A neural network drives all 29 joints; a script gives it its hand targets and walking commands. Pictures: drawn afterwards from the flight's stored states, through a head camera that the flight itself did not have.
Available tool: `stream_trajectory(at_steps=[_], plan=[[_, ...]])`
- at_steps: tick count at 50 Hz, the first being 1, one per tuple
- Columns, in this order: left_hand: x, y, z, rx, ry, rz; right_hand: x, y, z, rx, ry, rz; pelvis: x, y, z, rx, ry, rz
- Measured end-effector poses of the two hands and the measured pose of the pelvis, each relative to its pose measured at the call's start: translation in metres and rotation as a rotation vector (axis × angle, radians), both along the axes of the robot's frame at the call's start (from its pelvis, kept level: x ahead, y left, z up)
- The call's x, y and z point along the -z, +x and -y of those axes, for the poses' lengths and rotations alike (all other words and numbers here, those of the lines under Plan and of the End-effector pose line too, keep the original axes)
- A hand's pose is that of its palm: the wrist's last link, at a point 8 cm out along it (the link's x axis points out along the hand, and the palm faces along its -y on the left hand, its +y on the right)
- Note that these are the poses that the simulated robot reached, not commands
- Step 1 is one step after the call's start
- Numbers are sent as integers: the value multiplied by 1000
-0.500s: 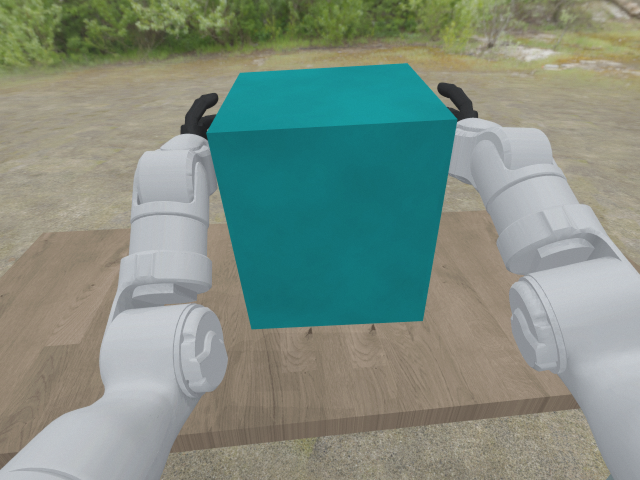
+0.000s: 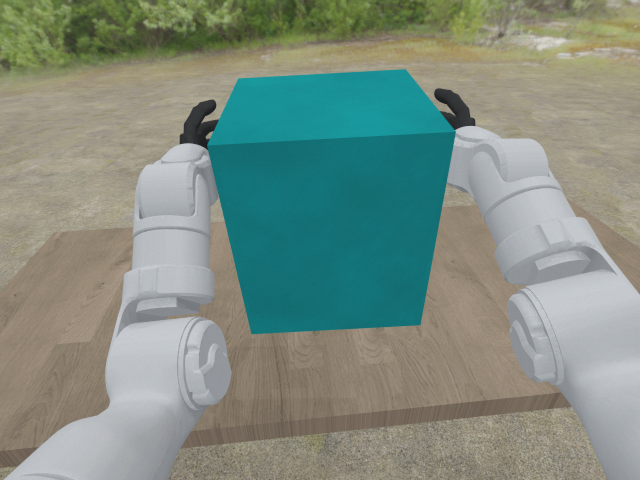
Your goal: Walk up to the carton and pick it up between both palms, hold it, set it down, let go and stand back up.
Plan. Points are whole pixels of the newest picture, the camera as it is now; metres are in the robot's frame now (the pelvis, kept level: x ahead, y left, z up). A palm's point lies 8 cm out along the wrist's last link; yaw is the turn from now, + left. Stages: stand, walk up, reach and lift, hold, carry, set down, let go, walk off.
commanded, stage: hold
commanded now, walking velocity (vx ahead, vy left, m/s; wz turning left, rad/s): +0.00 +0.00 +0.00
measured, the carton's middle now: (328, 201) +0.37 +0.00 +0.25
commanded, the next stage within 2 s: none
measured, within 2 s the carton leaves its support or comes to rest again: neither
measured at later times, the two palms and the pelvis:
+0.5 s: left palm (205, 160) +0.37 +0.15 +0.31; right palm (464, 145) +0.38 -0.15 +0.32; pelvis +0.00 +0.00 +0.00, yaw -1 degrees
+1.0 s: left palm (203, 164) +0.38 +0.15 +0.30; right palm (460, 149) +0.38 -0.15 +0.31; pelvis +0.00 +0.00 +0.00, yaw +0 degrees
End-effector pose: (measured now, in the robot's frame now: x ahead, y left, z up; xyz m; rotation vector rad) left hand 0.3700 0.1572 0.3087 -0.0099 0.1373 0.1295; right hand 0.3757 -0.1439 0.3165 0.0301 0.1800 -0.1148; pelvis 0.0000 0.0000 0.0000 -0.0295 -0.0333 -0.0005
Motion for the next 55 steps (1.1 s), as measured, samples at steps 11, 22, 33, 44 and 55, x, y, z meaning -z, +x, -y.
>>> stream_trajectory(at_steps=[11, 22, 33, 44, 55], plan=[[2, 3, 5, 29, 6, -12, -5, -4, 5, 29, -2, -13, 0, -1, -1, -3, -3, 8], [1, 5, 9, 20, 11, -11, -3, -1, 9, 22, 4, -13, 0, -2, -2, 13, 1, -5], [0, 3, 6, 6, 3, -10, -1, 1, 6, 7, -3, -11, 0, 1, 2, 1, 0, 7], [4, 7, 8, 14, 8, -7, 2, 3, 8, 12, -9, -9, 0, 2, 1, -1, -1, 8], [5, 4, 2, 11, 0, -5, 2, 1, 2, 10, -8, -9, 0, 3, -1, 2, -1, 16]])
